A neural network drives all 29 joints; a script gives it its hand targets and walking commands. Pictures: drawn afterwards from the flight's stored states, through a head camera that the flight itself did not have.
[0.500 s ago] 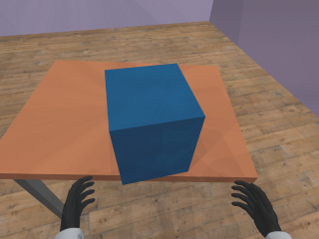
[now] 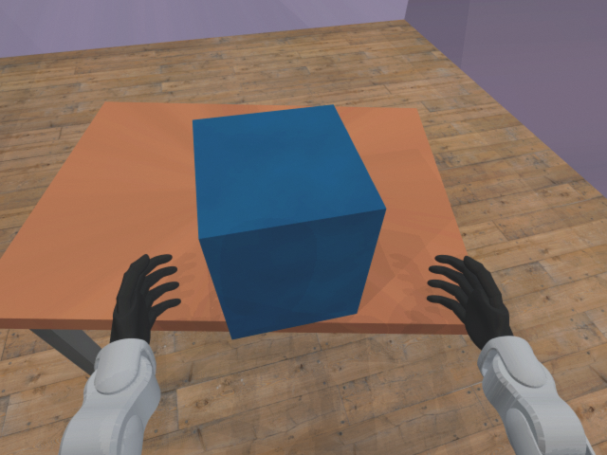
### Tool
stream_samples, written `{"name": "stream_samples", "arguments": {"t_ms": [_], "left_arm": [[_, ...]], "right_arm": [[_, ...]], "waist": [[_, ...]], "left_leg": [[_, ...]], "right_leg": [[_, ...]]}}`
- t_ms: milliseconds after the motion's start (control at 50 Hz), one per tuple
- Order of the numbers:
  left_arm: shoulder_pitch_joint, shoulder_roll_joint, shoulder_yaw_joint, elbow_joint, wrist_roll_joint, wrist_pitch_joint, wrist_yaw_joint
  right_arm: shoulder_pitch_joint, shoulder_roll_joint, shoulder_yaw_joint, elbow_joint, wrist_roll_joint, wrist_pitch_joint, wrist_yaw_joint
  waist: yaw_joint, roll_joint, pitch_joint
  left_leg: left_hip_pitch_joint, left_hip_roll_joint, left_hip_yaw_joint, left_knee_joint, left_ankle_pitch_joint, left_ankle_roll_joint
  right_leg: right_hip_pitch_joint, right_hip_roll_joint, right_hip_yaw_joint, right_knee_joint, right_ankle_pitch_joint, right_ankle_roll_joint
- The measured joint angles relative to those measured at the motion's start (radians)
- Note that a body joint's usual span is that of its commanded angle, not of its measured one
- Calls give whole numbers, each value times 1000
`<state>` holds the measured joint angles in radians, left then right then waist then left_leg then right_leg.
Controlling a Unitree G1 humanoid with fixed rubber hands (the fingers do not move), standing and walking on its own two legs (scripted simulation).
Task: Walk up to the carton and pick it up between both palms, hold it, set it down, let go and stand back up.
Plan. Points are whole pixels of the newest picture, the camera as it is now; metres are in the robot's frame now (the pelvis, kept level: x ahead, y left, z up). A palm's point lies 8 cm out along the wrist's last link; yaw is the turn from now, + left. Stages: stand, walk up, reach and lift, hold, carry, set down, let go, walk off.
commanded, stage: reach and lift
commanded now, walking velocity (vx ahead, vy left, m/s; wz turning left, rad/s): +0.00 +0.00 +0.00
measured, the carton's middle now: (281, 225) +0.40 +0.08 +0.06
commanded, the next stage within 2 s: none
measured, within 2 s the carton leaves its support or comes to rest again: neither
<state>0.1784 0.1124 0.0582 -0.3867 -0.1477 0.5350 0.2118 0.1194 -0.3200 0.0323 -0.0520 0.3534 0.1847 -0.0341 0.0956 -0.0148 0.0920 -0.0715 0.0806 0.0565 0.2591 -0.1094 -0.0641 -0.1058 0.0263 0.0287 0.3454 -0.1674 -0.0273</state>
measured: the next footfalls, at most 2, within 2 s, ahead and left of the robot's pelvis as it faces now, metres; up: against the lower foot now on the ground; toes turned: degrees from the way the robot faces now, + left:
none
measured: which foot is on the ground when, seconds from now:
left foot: down 0.00-1.00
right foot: down 0.00-1.00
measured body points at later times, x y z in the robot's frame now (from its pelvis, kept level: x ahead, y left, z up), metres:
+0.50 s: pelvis +0.01 +0.00 +0.00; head +0.02 +0.00 +0.45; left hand +0.27 +0.24 +0.13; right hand +0.35 -0.16 +0.12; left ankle +0.02 +0.16 -0.75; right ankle +0.02 -0.10 -0.75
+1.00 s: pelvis +0.01 +0.00 +0.00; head +0.00 +0.00 +0.45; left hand +0.32 +0.25 +0.18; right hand +0.42 -0.15 +0.18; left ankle +0.02 +0.16 -0.75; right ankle +0.02 -0.10 -0.75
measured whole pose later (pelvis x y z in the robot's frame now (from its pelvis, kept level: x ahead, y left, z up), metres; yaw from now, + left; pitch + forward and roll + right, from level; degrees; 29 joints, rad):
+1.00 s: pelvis +0.01 +0.00 +0.00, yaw +1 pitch +0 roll +0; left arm -0.43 0.18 0.23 -0.21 -0.14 0.96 0.17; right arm -0.62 -0.46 0.13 0.32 0.52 0.47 -0.08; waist 0.08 -0.01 -0.03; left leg -0.17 0.08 0.04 0.31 -0.13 -0.06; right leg -0.18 0.03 0.01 0.35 -0.17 -0.02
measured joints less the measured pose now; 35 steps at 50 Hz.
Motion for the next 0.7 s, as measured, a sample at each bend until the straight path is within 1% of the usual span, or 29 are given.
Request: {"name": "stream_samples", "arguments": {"t_ms": [60,200,340,500,600,700], "left_arm": [[1,6,21,-32,-6,34,-17],[-4,19,67,-96,-15,79,-51],[-79,21,101,-118,-15,155,-67],[-229,21,129,-86,-15,282,-55],[-323,24,146,-51,-2,341,-46],[-403,29,161,-5,8,388,-35]], "right_arm": [[-14,-11,7,-22,12,16,-17],[-50,-45,20,-72,46,32,-52],[-140,-68,33,-64,76,93,-71],[-306,-84,35,5,97,183,-79],[-415,-101,38,77,114,218,-78],[-507,-122,52,157,134,244,-67]], "waist": [[-5,6,2],[-17,16,-1],[-21,19,-4],[-21,9,-20],[-23,1,-37],[-21,-1,-62]], "left_leg": [[2,2,-4,-1,-6,-2],[5,4,-11,1,-18,-5],[5,3,-14,-3,-17,-4],[-28,3,-11,4,-7,-3],[-47,4,-9,13,-5,-2],[-65,5,-9,26,-8,-2]], "right_leg": [[8,2,-4,-12,-2,0],[24,2,-11,-31,-6,1],[29,2,-13,-40,-2,2],[-9,2,-10,-30,8,3],[-29,3,-8,-20,11,3],[-47,4,-7,-8,9,3]]}}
